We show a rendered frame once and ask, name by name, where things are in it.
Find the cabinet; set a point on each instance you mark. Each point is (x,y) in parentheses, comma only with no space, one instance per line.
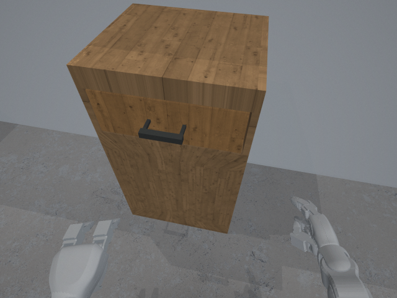
(207,58)

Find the right robot hand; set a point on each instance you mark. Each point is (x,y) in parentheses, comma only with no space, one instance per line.
(318,231)

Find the handle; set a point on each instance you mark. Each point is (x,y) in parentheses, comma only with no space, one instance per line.
(161,136)

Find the drawer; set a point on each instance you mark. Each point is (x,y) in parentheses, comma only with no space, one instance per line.
(209,127)

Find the left robot hand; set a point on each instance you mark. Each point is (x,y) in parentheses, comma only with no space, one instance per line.
(77,269)

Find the right robot forearm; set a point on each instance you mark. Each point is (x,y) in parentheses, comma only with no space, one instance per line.
(340,273)

